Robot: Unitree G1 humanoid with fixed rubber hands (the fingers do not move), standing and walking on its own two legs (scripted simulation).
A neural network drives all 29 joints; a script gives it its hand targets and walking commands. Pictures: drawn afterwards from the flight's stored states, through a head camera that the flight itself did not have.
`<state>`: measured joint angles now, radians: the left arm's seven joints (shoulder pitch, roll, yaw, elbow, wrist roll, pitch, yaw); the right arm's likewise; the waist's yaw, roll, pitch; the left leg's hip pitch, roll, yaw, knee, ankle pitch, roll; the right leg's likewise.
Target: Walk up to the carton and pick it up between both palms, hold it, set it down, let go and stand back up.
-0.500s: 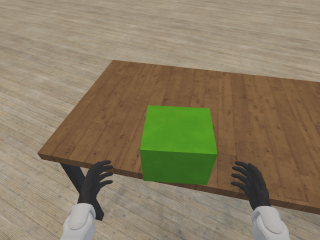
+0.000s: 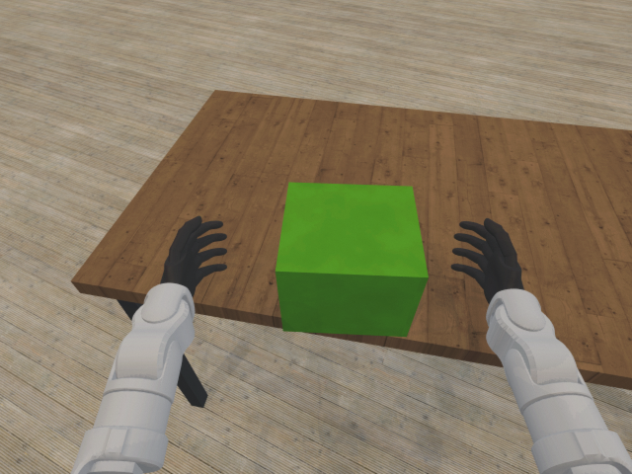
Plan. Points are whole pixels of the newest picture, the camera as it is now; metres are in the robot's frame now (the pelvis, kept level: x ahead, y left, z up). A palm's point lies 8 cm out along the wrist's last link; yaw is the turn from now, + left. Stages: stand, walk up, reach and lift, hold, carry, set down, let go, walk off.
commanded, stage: reach and lift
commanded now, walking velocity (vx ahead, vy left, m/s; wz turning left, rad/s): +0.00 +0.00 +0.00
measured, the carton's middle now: (347, 259) +0.44 -0.01 +0.00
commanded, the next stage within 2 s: none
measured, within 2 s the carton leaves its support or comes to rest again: neither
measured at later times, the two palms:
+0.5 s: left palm (190, 213) +0.42 +0.20 +0.12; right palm (492, 212) +0.42 -0.19 +0.13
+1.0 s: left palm (205, 245) +0.42 +0.20 +0.05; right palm (476, 242) +0.42 -0.18 +0.07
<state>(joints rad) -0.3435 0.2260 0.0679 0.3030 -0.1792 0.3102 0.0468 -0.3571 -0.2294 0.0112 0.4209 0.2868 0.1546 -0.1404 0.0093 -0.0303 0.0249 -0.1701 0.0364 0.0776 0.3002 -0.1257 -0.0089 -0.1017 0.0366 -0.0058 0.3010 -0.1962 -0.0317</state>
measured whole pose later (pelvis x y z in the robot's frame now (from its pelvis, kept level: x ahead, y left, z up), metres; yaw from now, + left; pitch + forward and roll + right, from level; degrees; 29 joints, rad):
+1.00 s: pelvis -0.01 +0.01 -0.01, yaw +0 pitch +17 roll -1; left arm -0.89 0.25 0.01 1.25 -0.25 -0.19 0.07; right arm -0.91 -0.26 0.07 1.20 0.34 -0.10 -0.07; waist -0.01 0.00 -0.18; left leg -0.59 0.05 0.07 0.40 -0.10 0.00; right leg -0.50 0.05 -0.02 0.36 -0.15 -0.02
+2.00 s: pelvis +0.01 +0.00 +0.00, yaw +1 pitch +18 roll +0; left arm -0.81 -0.08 0.58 1.02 0.41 -0.27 0.04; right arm -0.75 0.09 -0.53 0.89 -0.41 -0.24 -0.10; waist -0.01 0.00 -0.13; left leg -0.47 0.03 0.06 0.15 0.00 0.00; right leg -0.41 0.04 -0.02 0.18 -0.09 -0.03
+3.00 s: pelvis +0.01 +0.00 +0.00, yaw +3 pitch +16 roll +0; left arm -0.76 -0.14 0.61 0.87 0.49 -0.21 0.01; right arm -0.71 0.15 -0.60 0.79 -0.51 -0.24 -0.06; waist -0.04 0.00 -0.07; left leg -0.40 0.02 0.03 0.11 0.01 0.00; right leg -0.31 0.03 -0.05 0.11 -0.08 -0.03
